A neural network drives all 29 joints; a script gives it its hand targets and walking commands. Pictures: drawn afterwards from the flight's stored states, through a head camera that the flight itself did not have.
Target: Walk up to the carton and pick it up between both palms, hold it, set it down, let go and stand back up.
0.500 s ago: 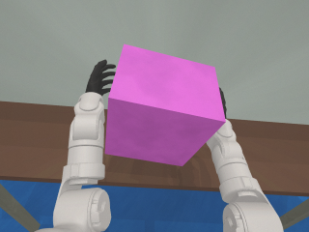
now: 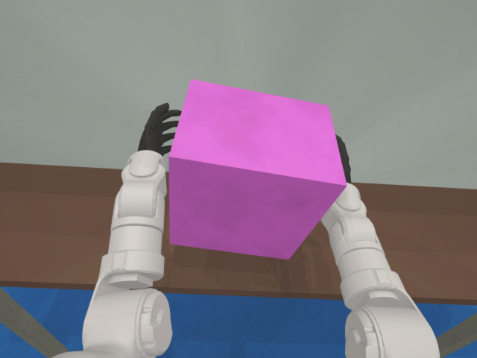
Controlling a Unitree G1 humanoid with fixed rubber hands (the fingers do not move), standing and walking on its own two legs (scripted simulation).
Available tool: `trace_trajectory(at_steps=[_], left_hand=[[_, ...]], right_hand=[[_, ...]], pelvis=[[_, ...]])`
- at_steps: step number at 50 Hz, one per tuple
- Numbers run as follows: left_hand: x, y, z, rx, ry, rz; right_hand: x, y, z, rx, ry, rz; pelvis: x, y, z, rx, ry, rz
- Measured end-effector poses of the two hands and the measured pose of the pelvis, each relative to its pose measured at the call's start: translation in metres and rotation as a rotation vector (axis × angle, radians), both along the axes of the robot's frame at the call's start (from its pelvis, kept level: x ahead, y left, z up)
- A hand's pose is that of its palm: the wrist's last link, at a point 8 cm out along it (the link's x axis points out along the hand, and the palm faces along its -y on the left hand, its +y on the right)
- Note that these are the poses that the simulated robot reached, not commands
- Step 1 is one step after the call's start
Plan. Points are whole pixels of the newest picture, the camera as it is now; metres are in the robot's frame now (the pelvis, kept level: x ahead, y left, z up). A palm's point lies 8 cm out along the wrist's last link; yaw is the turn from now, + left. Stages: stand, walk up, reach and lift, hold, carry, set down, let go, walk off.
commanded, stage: set down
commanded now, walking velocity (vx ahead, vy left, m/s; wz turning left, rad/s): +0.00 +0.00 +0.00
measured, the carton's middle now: (244, 178) +0.38 +0.00 +0.14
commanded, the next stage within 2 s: none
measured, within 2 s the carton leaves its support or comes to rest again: rests again in 1.98 s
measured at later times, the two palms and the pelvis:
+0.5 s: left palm (161, 162) +0.41 +0.15 +0.14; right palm (333, 187) +0.39 -0.16 +0.12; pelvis +0.00 +0.00 +0.00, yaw -1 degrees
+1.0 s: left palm (164, 169) +0.43 +0.15 +0.11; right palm (327, 191) +0.40 -0.16 +0.09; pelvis +0.02 +0.00 +0.00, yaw -1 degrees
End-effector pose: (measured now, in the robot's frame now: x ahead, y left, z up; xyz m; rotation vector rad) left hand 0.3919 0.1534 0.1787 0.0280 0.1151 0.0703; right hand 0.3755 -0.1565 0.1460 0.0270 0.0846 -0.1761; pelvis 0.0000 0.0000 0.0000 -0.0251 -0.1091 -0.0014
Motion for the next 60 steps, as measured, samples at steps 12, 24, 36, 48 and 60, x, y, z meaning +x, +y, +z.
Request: trace_trajectory(at_steps=[12, 24, 36, 48, 60], left_hand=[[0.008, -0.002, -0.019, -0.001, 0.035, -0.013], [0.018, -0.007, -0.038, -0.015, 0.075, -0.014], [0.028, -0.006, -0.051, -0.022, 0.095, -0.015], [0.034, -0.006, -0.067, -0.019, 0.126, -0.022], [0.034, -0.006, -0.072, -0.016, 0.123, -0.023]], right_hand=[[0.003, -0.002, -0.016, -0.005, 0.032, -0.014], [0.01, -0.008, -0.028, -0.006, 0.067, -0.017], [0.02, -0.007, -0.037, -0.01, 0.084, -0.018], [0.023, -0.007, -0.052, -0.011, 0.112, -0.023], [0.024, -0.007, -0.057, -0.015, 0.106, -0.023]], pelvis=[[0.0, 0.0, 0.0, -0.001, 0.029, 0.002], [0.002, -0.001, 0.001, 0.002, 0.077, -0.019], [0.011, -0.002, 0.001, 0.004, 0.108, -0.015], [0.016, 0.001, 0.001, 0.002, 0.128, -0.022], [0.016, 0.003, 0.0, 0.001, 0.153, -0.027]])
